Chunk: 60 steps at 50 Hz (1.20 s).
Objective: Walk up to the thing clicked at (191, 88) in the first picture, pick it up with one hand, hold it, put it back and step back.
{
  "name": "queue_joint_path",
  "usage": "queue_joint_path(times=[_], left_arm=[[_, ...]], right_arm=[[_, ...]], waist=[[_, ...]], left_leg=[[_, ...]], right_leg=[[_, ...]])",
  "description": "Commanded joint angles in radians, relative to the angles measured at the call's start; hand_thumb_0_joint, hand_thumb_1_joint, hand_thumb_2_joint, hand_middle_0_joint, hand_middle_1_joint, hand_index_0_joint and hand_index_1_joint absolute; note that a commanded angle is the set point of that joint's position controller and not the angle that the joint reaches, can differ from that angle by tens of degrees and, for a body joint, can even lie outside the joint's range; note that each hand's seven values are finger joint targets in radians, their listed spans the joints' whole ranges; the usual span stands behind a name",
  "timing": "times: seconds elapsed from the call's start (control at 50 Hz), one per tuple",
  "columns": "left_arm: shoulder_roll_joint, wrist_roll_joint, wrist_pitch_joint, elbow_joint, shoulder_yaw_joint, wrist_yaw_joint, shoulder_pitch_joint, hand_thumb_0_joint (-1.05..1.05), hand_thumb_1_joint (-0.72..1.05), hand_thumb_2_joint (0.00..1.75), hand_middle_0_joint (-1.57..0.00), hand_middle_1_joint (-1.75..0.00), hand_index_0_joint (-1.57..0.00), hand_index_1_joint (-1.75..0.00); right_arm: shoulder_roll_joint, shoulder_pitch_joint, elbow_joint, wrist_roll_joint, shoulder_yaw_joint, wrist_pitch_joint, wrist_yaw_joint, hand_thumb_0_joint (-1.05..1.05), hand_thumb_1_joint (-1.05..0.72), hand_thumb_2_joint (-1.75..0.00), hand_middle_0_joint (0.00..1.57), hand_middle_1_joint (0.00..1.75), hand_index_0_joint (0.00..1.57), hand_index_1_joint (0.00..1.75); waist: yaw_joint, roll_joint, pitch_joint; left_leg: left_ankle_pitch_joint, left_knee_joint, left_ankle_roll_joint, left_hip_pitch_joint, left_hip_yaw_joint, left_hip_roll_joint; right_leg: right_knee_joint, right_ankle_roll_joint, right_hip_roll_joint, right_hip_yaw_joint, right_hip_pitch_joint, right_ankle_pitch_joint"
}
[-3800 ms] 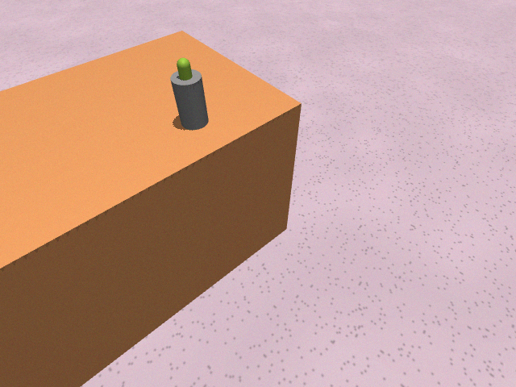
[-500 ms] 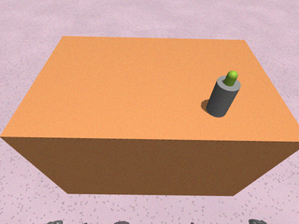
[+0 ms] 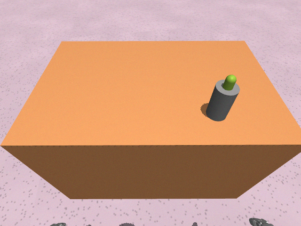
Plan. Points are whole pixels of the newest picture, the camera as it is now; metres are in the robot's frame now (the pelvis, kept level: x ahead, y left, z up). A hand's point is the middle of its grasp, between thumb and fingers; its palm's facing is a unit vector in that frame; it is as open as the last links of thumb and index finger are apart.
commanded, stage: walk up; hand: right
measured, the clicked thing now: (223, 96) +0.51 -0.24 +0.01
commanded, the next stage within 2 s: stand in 0.50 s
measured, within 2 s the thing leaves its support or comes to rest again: neither
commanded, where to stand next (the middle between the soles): +0.06 -0.01 m, yaw -1 degrees
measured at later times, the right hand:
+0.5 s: hand out of the picture +0.09 -0.25 -0.15, palm faces +0.00 +0.94 -0.34, open 7.4 cm
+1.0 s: hand out of the picture +0.08 -0.26 -0.15, palm faces -0.01 +0.94 -0.33, open 7.4 cm
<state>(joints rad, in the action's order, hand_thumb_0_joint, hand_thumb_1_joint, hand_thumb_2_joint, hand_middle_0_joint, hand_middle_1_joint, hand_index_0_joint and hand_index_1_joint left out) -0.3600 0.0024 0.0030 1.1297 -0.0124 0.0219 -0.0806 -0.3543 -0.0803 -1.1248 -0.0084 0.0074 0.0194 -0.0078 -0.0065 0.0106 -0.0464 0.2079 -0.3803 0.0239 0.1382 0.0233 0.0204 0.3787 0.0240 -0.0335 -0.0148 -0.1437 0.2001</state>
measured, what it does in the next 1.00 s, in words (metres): stands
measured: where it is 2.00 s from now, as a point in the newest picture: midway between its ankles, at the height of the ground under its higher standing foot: outside the picture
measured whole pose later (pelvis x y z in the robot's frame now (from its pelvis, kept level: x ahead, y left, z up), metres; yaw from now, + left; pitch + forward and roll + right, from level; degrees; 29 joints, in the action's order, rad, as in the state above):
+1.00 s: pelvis +0.00 +0.00 +0.00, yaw +0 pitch -2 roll +0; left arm -0.36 0.01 0.00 1.14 0.00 0.01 -0.09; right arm -0.35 -0.08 -1.15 -0.01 0.01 0.01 -0.01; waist 0.00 0.00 -0.05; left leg 0.18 -0.31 0.03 0.10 0.02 0.02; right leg 0.32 0.02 -0.03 -0.01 -0.12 0.17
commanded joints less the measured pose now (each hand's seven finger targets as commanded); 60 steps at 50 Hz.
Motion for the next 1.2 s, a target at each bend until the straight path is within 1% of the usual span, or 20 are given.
queue_joint_path(times=[0.0,0.12,0.22,0.32,0.42,0.44,0.46,0.48,0.54,0.58,0.66,0.74,0.82,0.92,0.94,0.96,1.0,1.02,1.1,1.18], left_arm=[[-0.206,0.002,-0.025,-0.059,-0.043,-0.018,0.056,0.00,0.90,0.90,-0.20,-0.30,-0.20,-0.30],[-0.203,0.006,-0.025,-0.053,-0.044,-0.019,0.047,0.00,0.90,0.90,-0.20,-0.30,-0.20,-0.30],[-0.198,0.005,-0.022,-0.049,-0.044,-0.018,0.049,0.00,0.90,0.90,-0.20,-0.30,-0.20,-0.30],[-0.196,0.007,-0.021,-0.046,-0.044,-0.019,0.038,0.00,0.90,0.90,-0.20,-0.30,-0.20,-0.30],[-0.195,0.008,-0.023,-0.050,-0.046,-0.019,0.038,0.00,0.90,0.90,-0.20,-0.30,-0.20,-0.30],[-0.195,0.008,-0.024,-0.049,-0.045,-0.019,0.034,0.00,0.90,0.90,-0.20,-0.30,-0.20,-0.30],[-0.199,0.010,-0.024,-0.049,-0.047,-0.020,0.044,0.00,0.90,0.90,-0.20,-0.30,-0.20,-0.30],[-0.208,0.006,-0.032,-0.054,-0.040,-0.025,0.047,0.00,0.90,0.90,-0.20,-0.30,-0.20,-0.30],[-0.205,0.001,-0.036,-0.050,-0.037,-0.028,0.033,0.00,0.90,0.90,-0.20,-0.30,-0.20,-0.30],[-0.204,0.001,-0.036,-0.048,-0.037,-0.028,0.030,0.00,0.90,0.90,-0.20,-0.30,-0.20,-0.30],[-0.209,0.002,-0.032,-0.050,-0.035,-0.029,0.048,0.00,0.90,0.90,-0.20,-0.30,-0.20,-0.30],[-0.209,0.003,-0.034,-0.047,-0.031,-0.028,0.026,0.00,0.90,0.90,-0.20,-0.30,-0.20,-0.30],[-0.210,0.003,-0.034,-0.048,-0.030,-0.028,0.033,0.00,0.90,0.90,-0.20,-0.30,-0.20,-0.30],[-0.209,0.005,-0.033,-0.050,-0.029,-0.028,0.035,0.00,0.90,0.90,-0.20,-0.30,-0.20,-0.30],[-0.211,0.007,-0.031,-0.050,-0.030,-0.028,0.041,0.00,0.90,0.90,-0.20,-0.30,-0.20,-0.30],[-0.209,0.004,-0.033,-0.049,-0.029,-0.029,0.028,0.00,0.90,0.90,-0.20,-0.30,-0.20,-0.30],[-0.210,0.006,-0.036,-0.049,-0.028,-0.028,0.022,0.00,0.90,0.90,-0.20,-0.30,-0.20,-0.30],[-0.216,0.003,-0.037,-0.050,-0.029,-0.028,0.030,0.00,0.90,0.90,-0.20,-0.30,-0.20,-0.30],[-0.214,0.003,-0.036,-0.049,-0.028,-0.028,0.026,0.00,0.90,0.90,-0.20,-0.30,-0.20,-0.30],[-0.216,0.005,-0.037,-0.052,-0.028,-0.028,0.020,0.00,0.90,0.90,-0.20,-0.30,-0.20,-0.30]], right_arm=[[-0.215,0.049,0.057,-0.002,0.039,0.027,0.020,0.00,-0.90,-0.90,0.20,0.30,0.20,0.30],[-0.212,0.051,0.054,-0.002,0.039,0.027,0.021,0.00,-0.90,-0.90,0.20,0.30,0.20,0.30],[-0.210,0.042,0.051,-0.004,0.040,0.026,0.021,0.00,-0.90,-0.90,0.20,0.30,0.20,0.30],[-0.210,0.039,0.052,-0.003,0.042,0.026,0.021,0.00,-0.90,-0.90,0.20,0.30,0.20,0.30],[-0.206,0.034,0.056,-0.002,0.040,0.025,0.019,0.00,-0.90,-0.90,0.20,0.30,0.20,0.30],[-0.204,0.039,0.057,-0.003,0.040,0.024,0.019,0.00,-0.90,-0.90,0.20,0.30,0.20,0.30],[-0.204,0.032,0.053,-0.003,0.042,0.023,0.020,0.00,-0.90,-0.90,0.20,0.30,0.20,0.30],[-0.213,0.049,0.050,0.000,0.043,0.020,0.020,0.00,-0.90,-0.90,0.20,0.30,0.20,0.30],[-0.207,0.041,0.047,0.003,0.039,0.018,0.018,0.00,-0.90,-0.90,0.20,0.30,0.20,0.30],[-0.213,0.042,0.042,0.004,0.038,0.018,0.017,0.00,-0.90,-0.90,0.20,0.30,0.20,0.30],[-0.205,0.045,0.040,0.002,0.035,0.012,0.016,0.00,-0.90,-0.90,0.20,0.30,0.20,0.30],[-0.209,0.051,0.035,0.004,0.035,0.013,0.014,0.00,-0.90,-0.90,0.20,0.30,0.20,0.30],[-0.211,0.047,0.032,0.004,0.034,0.013,0.014,0.00,-0.90,-0.90,0.20,0.30,0.20,0.30],[-0.212,0.046,0.032,0.001,0.034,0.008,0.011,0.00,-0.90,-0.90,0.20,0.30,0.20,0.30],[-0.211,0.042,0.034,0.000,0.035,0.008,0.012,0.00,-0.90,-0.90,0.20,0.30,0.20,0.30],[-0.212,0.047,0.034,0.000,0.035,0.007,0.011,0.00,-0.90,-0.90,0.20,0.30,0.20,0.30],[-0.210,0.041,0.033,0.004,0.034,0.010,0.010,0.00,-0.90,-0.90,0.20,0.30,0.20,0.30],[-0.203,0.026,0.031,0.001,0.030,0.011,0.010,0.00,-0.90,-0.90,0.20,0.30,0.20,0.30],[-0.207,0.029,0.030,0.002,0.033,0.007,0.009,0.00,-0.90,-0.90,0.20,0.30,0.20,0.30],[-0.206,0.028,0.033,0.002,0.032,0.010,0.010,0.00,-0.90,-0.90,0.20,0.30,0.20,0.30]], waist=[[0.000,-0.025,0.098],[-0.001,-0.014,0.092],[0.001,-0.019,0.066],[0.001,-0.020,0.071],[0.002,-0.011,0.078],[0.000,-0.004,0.080],[0.008,0.005,0.083],[0.004,-0.008,0.071],[0.005,-0.013,0.084],[0.005,-0.030,0.095],[0.010,-0.015,0.088],[0.000,-0.009,0.095],[0.005,-0.015,0.088],[0.006,-0.009,0.057],[0.011,-0.010,0.069],[0.004,-0.013,0.071],[0.006,-0.012,0.079],[0.012,-0.010,0.067],[0.008,-0.006,0.054],[0.010,-0.013,0.080]], left_leg=[[-0.161,0.071,-0.039,-0.008,0.061,0.093],[-0.168,0.078,-0.041,-0.009,0.054,0.094],[-0.146,0.095,-0.039,0.002,0.057,0.093],[-0.133,0.097,-0.039,-0.013,0.056,0.093],[-0.138,0.093,-0.041,-0.015,0.052,0.093],[-0.145,0.089,-0.041,-0.025,0.049,0.092],[-0.147,0.089,-0.040,-0.021,0.047,0.091],[-0.228,0.084,-0.036,-0.029,0.064,0.109],[-0.276,0.083,-0.033,-0.048,0.056,0.107],[-0.268,0.085,-0.034,-0.054,0.056,0.108],[-0.186,0.106,-0.032,-0.037,0.057,0.106],[-0.221,0.105,-0.031,-0.061,0.062,0.109],[-0.213,0.105,-0.033,-0.058,0.060,0.108],[-0.114,0.120,-0.032,-0.025,0.061,0.103],[-0.123,0.120,-0.036,-0.021,0.061,0.107],[-0.134,0.117,-0.035,-0.034,0.062,0.106],[-0.164,0.109,-0.036,-0.054,0.062,0.109],[-0.164,0.112,-0.031,-0.030,0.058,0.101],[-0.111,0.118,-0.033,-0.021,0.063,0.103],[-0.161,0.106,-0.035,-0.049,0.061,0.108]], right_leg=[[-0.062,-0.047,-0.091,0.074,0.050,-0.124],[-0.072,-0.041,-0.092,0.071,0.056,-0.145],[-0.078,-0.038,-0.088,0.071,0.050,-0.126],[-0.080,-0.041,-0.086,0.074,0.042,-0.109],[-0.086,-0.038,-0.089,0.078,0.051,-0.126],[-0.086,-0.037,-0.088,0.079,0.046,-0.137],[-0.085,-0.040,-0.088,0.080,0.048,-0.137],[-0.080,-0.040,-0.102,0.083,0.047,-0.197],[-0.079,-0.036,-0.100,0.078,0.059,-0.240],[-0.082,-0.033,-0.100,0.077,0.072,-0.240],[-0.095,-0.035,-0.097,0.076,0.060,-0.152],[-0.092,-0.036,-0.099,0.075,0.061,-0.179],[-0.098,-0.034,-0.102,0.079,0.058,-0.181],[-0.116,-0.032,-0.096,0.078,0.031,-0.084],[-0.107,-0.035,-0.099,0.076,0.048,-0.101],[-0.109,-0.035,-0.100,0.077,0.040,-0.106],[-0.108,-0.034,-0.101,0.080,0.035,-0.141],[-0.110,-0.034,-0.102,0.083,0.044,-0.152],[-0.118,-0.034,-0.099,0.083,0.030,-0.086],[-0.108,-0.037,-0.103,0.086,0.036,-0.148]])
